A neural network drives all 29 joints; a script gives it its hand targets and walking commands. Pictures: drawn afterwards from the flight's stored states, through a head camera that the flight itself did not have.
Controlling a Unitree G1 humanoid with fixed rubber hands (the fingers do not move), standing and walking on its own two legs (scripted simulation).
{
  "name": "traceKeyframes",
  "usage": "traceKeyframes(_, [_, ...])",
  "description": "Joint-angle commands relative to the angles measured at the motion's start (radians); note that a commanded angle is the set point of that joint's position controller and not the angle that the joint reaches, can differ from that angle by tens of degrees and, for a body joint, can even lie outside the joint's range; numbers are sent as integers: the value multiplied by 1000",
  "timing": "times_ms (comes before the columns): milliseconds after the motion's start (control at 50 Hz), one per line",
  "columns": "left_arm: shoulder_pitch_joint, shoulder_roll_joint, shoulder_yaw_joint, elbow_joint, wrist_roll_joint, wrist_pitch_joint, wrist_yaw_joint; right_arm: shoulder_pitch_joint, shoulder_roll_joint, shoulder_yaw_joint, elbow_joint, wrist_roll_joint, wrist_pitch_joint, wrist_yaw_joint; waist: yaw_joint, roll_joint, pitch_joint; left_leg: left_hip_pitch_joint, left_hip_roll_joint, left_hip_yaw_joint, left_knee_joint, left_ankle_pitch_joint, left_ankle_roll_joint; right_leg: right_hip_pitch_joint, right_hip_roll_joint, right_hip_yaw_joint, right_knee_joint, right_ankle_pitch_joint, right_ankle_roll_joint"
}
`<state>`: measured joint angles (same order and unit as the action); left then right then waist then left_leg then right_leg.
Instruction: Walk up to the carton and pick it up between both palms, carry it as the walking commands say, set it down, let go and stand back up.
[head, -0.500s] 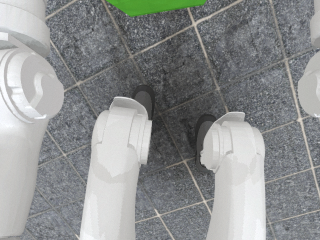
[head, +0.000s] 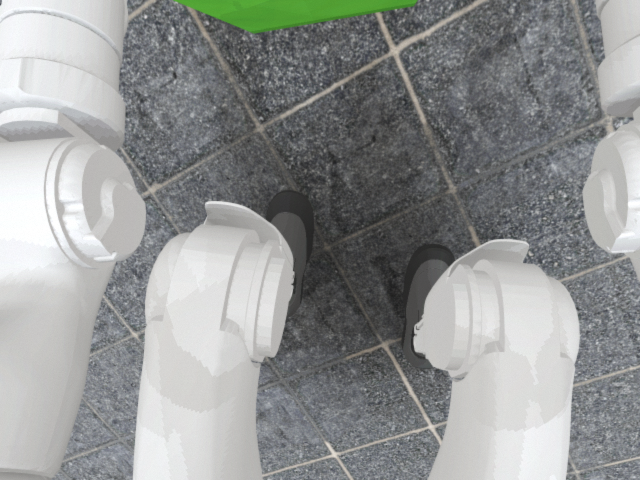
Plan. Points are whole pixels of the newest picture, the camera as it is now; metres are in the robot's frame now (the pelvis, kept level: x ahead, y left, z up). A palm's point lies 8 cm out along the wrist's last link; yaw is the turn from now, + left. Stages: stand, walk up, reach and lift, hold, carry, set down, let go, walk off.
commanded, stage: reach and lift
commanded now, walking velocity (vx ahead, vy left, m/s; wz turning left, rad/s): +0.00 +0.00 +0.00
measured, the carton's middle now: out of the picture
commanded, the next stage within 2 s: none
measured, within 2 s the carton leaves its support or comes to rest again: leaves its support in 1.36 s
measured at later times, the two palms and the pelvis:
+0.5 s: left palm out of the picture +0.55 +0.26 -0.15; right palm out of the picture +0.62 -0.04 -0.16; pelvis +0.00 +0.00 +0.01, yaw +0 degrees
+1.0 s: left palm out of the picture +0.55 +0.26 -0.15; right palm out of the picture +0.61 -0.04 -0.16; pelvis +0.01 +0.00 +0.00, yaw -1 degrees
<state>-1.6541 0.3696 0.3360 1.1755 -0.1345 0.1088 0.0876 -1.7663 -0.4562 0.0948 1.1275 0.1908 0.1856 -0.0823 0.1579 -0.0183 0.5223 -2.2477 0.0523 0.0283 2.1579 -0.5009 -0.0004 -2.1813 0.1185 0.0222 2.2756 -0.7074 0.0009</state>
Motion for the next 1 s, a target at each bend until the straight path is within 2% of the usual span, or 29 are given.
traceKeyframes(0, [-251, 179, 26, -103, 17, -17, -22, -312, -12, -21, -52, -22, 5, 13, 154, -141, -1178, 673, -27, 18, -90, 374, -6, 449, -46, 28, -243, 295, 29])
traceKeyframes(40, [-268, 157, -11, -123, 2, -14, -28, -295, 11, -35, -28, -46, 4, 6, 109, -137, -1224, 689, -30, 13, -88, 408, -11, 510, -35, 18, -225, 374, 31])
traceKeyframes(80, [-320, 192, 14, -182, 1, -17, -24, -359, -27, -64, -72, -67, -2, -3, 101, -146, -1192, 678, -34, 2, -92, 391, -11, 487, -38, 18, -226, 338, 31])
traceKeyframes(120, [-318, 124, -25, -135, 1, -6, -32, -369, -40, -77, -80, -66, -2, 0, 75, -82, -1197, 762, -40, 1, -102, 376, -22, 457, -34, 5, -242, 295, 25])
traceKeyframes(160, [-326, 96, -42, -135, -6, 2, -37, -366, -49, -97, -50, -94, 1, 3, 40, -73, -1141, 739, -51, -1, -110, 351, -29, 423, -33, -8, -241, 262, 20])
traceKeyframes(180, [-327, 100, -23, -130, 19, 4, -37, -411, -27, -81, -86, -77, -3, 6, 80, -83, -1108, 707, -52, 3, -123, 337, -22, 434, -33, -3, -247, 252, 26])
traceKeyframes(200, [-321, 89, -26, -111, 9, 8, -36, -371, -20, -72, -43, -86, 2, 7, 58, -96, -1153, 757, -51, 1, -116, 330, -25, 463, -33, -5, -251, 246, 28])
traceKeyframes(240, [-318, 66, -24, -91, 31, 6, -35, -415, -7, -68, -98, -71, -6, 23, 97, -87, -1095, 767, -56, -7, -126, 317, -19, 395, -33, -14, -245, 205, 33])
traceKeyframes(320, [-325, -34, -17, -117, 65, -4, -49, -381, 114, -38, -39, -96, -9, 50, 99, -125, -1082, 765, -63, -10, -109, 372, -13, 391, -25, -7, -240, 249, 31])
traceKeyframes(340, [-325, -157, -61, -80, 40, 5, -77, -400, 249, -7, -43, -88, -4, 75, 83, -132, -1110, 797, -70, -15, -108, 403, -10, 424, -18, -16, -238, 288, 35])
traceKeyframes(440, [-339, -351, -35, -145, 97, 26, -137, -364, 354, -88, -106, -172, -15, 113, 43, -104, -1070, 815, -97, -16, -85, 463, -20, 407, 5, -21, -218, 343, 24])
traceKeyframes(460, [-415, -453, -72, -168, 93, 36, -160, -368, 505, -77, -88, -176, -8, 138, 24, -93, -1025, 789, -106, -13, -91, 452, -14, 359, 13, -27, -226, 338, 19])
traceKeyframes(480, [-430, -530, -97, -179, 88, 42, -183, -351, 625, -67, -22, -179, 7, 164, 38, -84, -1015, 770, -110, -7, -98, 417, -12, 364, 15, -23, -217, 310, 11])
traceKeyframes(520, [-402, -673, -132, -148, 99, 77, -228, -310, 726, -78, -32, -197, 20, 204, 18, -65, -940, 754, -115, -9, -90, 425, -12, 291, 29, -28, -227, 316, 1])
traceKeyframes(600, [-445, -810, -182, -218, 70, 109, -291, -380, 893, -58, -130, -157, 24, 236, 29, -87, -1013, 699, -124, 3, -77, 355, -13, 393, 34, -33, -204, 296, -20])
traceKeyframes(620, [-446, -816, -199, -228, 79, 117, -306, -334, 929, -72, -94, -180, 41, 243, -6, -121, -988, 673, -125, -3, -85, 333, -5, 382, 31, -42, -202, 302, -17])
traceKeyframes(660, [-379, -838, -185, -217, 86, 138, -326, -295, 982, -56, -94, -175, 57, 262, 32, -154, -974, 645, -124, 4, -72, 361, 2, 367, 36, -33, -210, 322, -21])
traceKeyframes(680, [-383, -842, -190, -235, 92, 144, -331, -260, 1014, -65, -84, -170, 64, 270, 45, -120, -970, 634, -125, 9, -76, 354, 0, 356, 40, -26, -204, 322, -27])
traceKeyframes(700, [-371, -860, -189, -244, 90, 152, -340, -263, 1002, -70, -116, -177, 67, 269, 20, -133, -986, 656, -123, 3, -65, 364, 5, 345, 38, -30, -208, 327, -23])
traceKeyframes(720, [-376, -856, -192, -255, 80, 155, -346, -246, 1034, -52, -92, -177, 76, 271, 37, -150, -987, 628, -124, 11, -67, 339, 7, 364, 35, -26, -217, 314, -28])
traceKeyframes(760, [-385, -863, -208, -271, 71, 168, -360, -298, 992, -54, -170, -165, 67, 262, 32, -101, -980, 597, -117, 9, -62, 327, 1, 383, 34, -12, -207, 334, -38])
traceKeyframes(780, [-376, -855, -204, -268, 76, 172, -366, -275, 1010, -56, -130, -184, 80, 257, 31, -167, -977, 553, -118, 9, -58, 305, 8, 413, 30, -13, -212, 336, -31])
traceKeyframes(820, [-333, -834, -193, -253, 93, 182, -368, -280, 1029, -34, -155, -167, 87, 259, 78, -118, -961, 549, -111, 25, -68, 307, 8, 405, 28, 6, -218, 347, -30])
traceKeyframes(840, [-343, -829, -202, -258, 81, 189, -371, -258, 1047, -27, -109, -167, 102, 259, 81, -185, -958, 506, -108, 22, -73, 270, 11, 474, 25, 1, -223, 342, -29])
traceKeyframes(860, [-330, -834, -205, -246, 99, 194, -373, -259, 1023, -38, -128, -169, 96, 258, 76, -139, -983, 539, -109, 21, -70, 262, 8, 448, 26, 2, -215, 327, -32])
traceKeyframes(880, [-323, -835, -212, -248, 76, 193, -378, -266, 1039, -22, -121, -179, 103, 252, 62, -203, -978, 504, -109, 15, -66, 273, 16, 469, 21, -3, -220, 348, -22])
traceKeyframes(920, [-393, -826, -220, -294, 58, 197, -381, -304, 1024, -35, -145, -165, 104, 241, 60, -142, -990, 510, -107, 23, -82, 240, 7, 497, 24, 5, -221, 328, -35])
traceKeyframes(960, [-369, -825, -210, -289, 66, 193, -379, -298, 1052, -8, -146, -157, 106, 243, 86, -177, -970, 483, -105, 32, -74, 256, 12, 507, 23, 14, -233, 347, -33])
traceKeyframes(980, [-348, -844, -212, -254, 62, 196, -382, -289, 1044, -17, -138, -162, 105, 239, 74, -169, -982, 481, -102, 29, -72, 262, 16, 526, 20, 15, -225, 375, -31])
